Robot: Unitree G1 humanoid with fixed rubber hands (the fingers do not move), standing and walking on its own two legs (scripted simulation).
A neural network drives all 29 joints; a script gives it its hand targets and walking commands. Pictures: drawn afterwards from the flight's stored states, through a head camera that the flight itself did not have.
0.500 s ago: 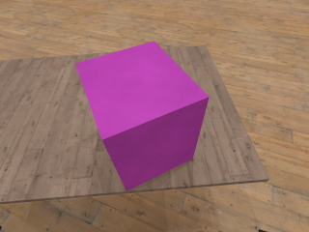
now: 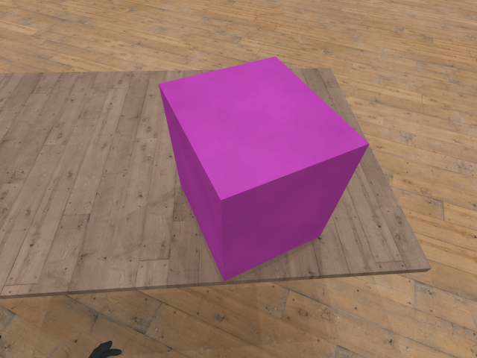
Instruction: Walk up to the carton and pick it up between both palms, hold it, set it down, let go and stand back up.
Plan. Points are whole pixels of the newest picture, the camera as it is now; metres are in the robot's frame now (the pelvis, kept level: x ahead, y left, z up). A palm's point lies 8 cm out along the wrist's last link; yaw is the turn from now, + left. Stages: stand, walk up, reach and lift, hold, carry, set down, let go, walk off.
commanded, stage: walk up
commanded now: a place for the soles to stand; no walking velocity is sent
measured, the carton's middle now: (249, 169) +0.46 +0.01 +0.03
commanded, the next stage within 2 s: reach and lift in 1.38 s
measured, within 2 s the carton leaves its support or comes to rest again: neither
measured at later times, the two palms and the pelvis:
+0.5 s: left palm out of the picture +0.05 +0.23 -0.10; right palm out of the picture +0.08 -0.28 -0.09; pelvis -0.02 -0.03 +0.01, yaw +2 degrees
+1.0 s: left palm out of the picture +0.07 +0.23 -0.11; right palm out of the picture +0.09 -0.28 -0.10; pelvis +0.00 -0.04 +0.00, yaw +5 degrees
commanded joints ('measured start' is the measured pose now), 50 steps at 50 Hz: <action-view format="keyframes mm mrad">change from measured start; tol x8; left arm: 1 21 45 12 -87 7 -47 -4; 4 14 142 28 -67 21 -47 -6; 50 17 121 13 -81 0 -33 -19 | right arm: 1 10 -233 -83 -100 16 -26 -17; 5 43 -129 -57 -128 17 -38 -26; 50 15 -161 -72 -127 15 -40 -32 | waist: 1 36 153 -135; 4 18 -22 -241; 6 8 -35 -163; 18 9 38 -4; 50 29 50 -96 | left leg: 1 100 185 -203 -144 609 77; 3 6 126 -170 -65 552 27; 5 57 47 -80 -119 304 -2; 8 -11 128 -215 -237 212 35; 13 -48 81 -165 -249 78 26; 24 58 30 -117 -186 116 12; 36 -18 27 -124 -164 157 5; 42 7 49 -145 -143 307 4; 50 -64 64 -196 -139 269 13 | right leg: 1 163 -10 -6 -351 286 -27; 4 389 -145 129 -258 667 -94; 6 137 -124 88 -253 420 -118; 23 46 -135 138 -443 61 -83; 50 182 -110 13 -290 371 -86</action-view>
